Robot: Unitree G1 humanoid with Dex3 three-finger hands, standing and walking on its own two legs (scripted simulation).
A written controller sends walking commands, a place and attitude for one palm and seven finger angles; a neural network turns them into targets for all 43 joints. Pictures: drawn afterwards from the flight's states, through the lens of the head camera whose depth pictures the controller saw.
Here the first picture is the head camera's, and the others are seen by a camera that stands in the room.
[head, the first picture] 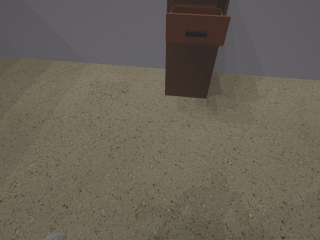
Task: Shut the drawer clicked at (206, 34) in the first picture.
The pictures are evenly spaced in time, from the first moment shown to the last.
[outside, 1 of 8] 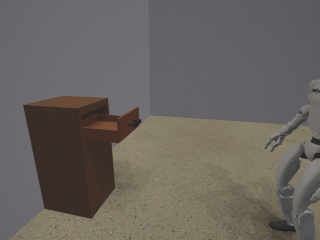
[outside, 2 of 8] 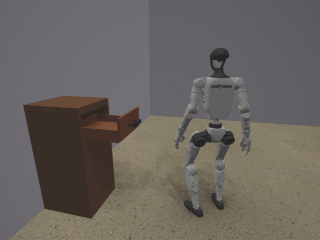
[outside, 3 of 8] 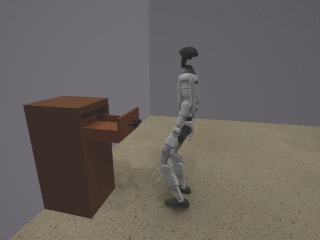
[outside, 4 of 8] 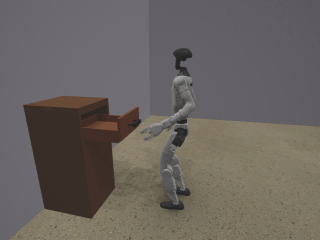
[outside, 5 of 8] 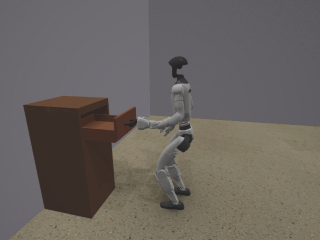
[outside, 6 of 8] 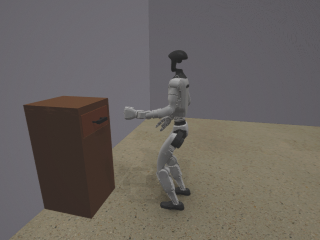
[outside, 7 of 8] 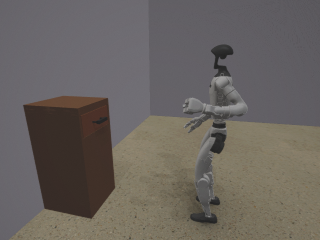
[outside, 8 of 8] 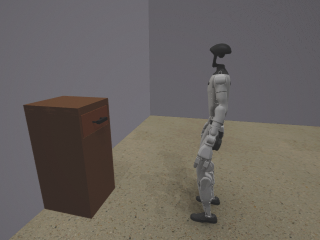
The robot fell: no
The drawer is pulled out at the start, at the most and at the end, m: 0.29 0.29 0.00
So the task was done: yes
